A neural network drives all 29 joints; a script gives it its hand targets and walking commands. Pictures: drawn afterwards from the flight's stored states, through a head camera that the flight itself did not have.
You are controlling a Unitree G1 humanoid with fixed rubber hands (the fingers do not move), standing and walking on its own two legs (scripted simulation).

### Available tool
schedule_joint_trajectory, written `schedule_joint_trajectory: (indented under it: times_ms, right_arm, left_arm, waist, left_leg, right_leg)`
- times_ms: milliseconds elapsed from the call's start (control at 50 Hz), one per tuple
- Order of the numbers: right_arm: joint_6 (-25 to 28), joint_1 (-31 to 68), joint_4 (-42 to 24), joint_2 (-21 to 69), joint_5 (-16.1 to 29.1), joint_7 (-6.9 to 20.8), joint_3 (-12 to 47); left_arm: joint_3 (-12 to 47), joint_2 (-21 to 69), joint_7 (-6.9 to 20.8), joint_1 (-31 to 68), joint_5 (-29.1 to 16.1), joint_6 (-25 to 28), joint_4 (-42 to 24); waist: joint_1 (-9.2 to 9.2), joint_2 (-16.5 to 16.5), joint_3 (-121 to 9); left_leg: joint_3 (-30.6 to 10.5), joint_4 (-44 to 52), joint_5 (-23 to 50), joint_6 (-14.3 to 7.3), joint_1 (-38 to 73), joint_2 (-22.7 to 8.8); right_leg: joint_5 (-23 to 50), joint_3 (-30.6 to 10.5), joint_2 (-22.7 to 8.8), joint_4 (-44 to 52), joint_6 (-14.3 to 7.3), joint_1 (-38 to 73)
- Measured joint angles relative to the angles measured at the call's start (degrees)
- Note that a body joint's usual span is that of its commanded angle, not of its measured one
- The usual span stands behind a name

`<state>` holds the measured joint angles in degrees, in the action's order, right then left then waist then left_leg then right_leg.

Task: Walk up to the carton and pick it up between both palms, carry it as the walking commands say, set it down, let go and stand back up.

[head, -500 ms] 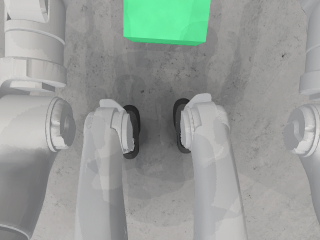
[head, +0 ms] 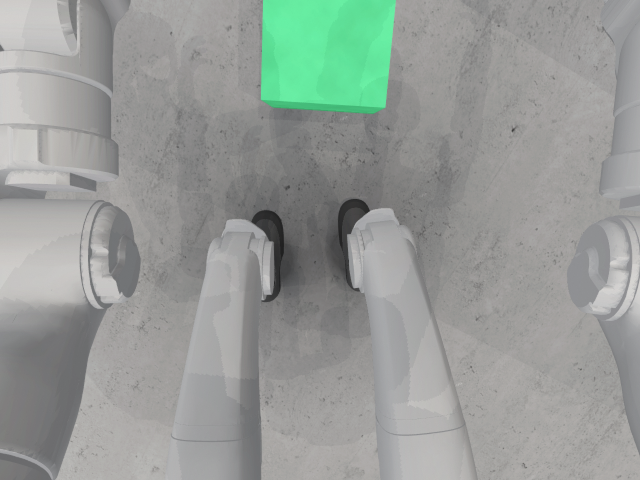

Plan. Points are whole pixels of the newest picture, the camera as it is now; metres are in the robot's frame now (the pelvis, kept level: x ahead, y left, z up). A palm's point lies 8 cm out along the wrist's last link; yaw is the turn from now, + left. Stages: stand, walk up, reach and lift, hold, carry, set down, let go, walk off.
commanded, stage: set down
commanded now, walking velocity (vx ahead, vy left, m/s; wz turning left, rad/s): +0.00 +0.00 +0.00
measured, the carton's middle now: (326, 56) +0.55 -0.04 -0.51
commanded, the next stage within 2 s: let go in 0.22 s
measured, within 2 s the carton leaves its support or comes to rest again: neither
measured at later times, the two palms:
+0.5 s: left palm out of the picture +0.54 +0.15 -0.05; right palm out of the picture +0.51 -0.25 -0.06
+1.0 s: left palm out of the picture +0.39 +0.20 +0.08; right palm out of the picture +0.34 -0.24 +0.07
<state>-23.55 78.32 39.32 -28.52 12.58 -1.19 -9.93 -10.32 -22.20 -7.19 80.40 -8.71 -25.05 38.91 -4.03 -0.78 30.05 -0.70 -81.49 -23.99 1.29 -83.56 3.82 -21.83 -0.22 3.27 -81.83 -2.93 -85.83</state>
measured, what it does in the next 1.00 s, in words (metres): rises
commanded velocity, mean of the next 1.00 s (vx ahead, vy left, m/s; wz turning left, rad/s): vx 0.00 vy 0.00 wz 0.00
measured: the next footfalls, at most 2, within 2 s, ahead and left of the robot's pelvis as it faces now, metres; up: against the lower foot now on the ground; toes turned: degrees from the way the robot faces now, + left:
none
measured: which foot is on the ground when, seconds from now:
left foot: down 0.00-1.00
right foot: down 0.00-1.00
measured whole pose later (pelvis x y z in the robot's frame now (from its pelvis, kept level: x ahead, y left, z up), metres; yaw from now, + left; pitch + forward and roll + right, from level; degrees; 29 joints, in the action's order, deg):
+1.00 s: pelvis +0.09 -0.01 +0.15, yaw -1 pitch +13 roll +1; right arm -5.6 7.1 29.2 -11.3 0.0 2.9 -5.5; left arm -7.0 -9.8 -0.3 11.8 2.8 -6.2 30.9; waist -1.9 1.0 4.4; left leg -3.1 -39.3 -16.7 0.7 -35.2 2.5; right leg -14.9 -2.1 4.1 -40.3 -3.3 -37.8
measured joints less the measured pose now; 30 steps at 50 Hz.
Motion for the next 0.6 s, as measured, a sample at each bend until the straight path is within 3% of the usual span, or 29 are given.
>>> schedule_joint_trajectory:
  times_ms: [120,320,420,600]
  right_arm:
    - [1.13,1.4,2.79,-0.25,-0.22,0.43,-0.47]
    - [6.14,1.22,10.78,1.82,-5.04,2.19,-3.58]
    - [6.49,-5.19,5.18,3.96,-7.08,1.66,-3.43]
    - [4.62,-26.03,-10.35,6.54,-8.71,2.09,1.61]
  left_arm:
    - [-0.43,0.48,0.31,1.07,0.67,0.78,2.52]
    - [-2.21,3.16,0.86,0.34,5.04,5.1,8.53]
    - [-1.88,4.79,0.16,-4.8,6.87,5.76,4.64]
    - [2.0,6.71,-0.45,-27.6,6.92,5.38,-11.92]
  waist:
    - [0.51,-0.1,-0.03]
    - [0.73,-0.03,-0.09]
    - [0.92,0.0,0.04]
    - [1.13,-0.67,-0.05]
  left_leg:
    - [-0.18,7.41,2.97,-0.21,4.97,-0.25]
    - [-1.05,17.22,6.65,-0.19,11.01,-0.46]
    - [-1.13,19.86,6.96,-0.15,13.67,-0.22]
    - [-2.01,25.82,7.77,-0.15,24.97,0.03]
  right_leg:
    - [3.04,-0.51,0.22,7.54,0.3,5.04]
    - [6.65,-0.46,0.21,17.67,0.32,11.41]
    - [6.64,-0.64,-0.03,19.79,0.23,13.9]
    - [5.11,-0.47,-0.23,24.69,-0.25,24.92]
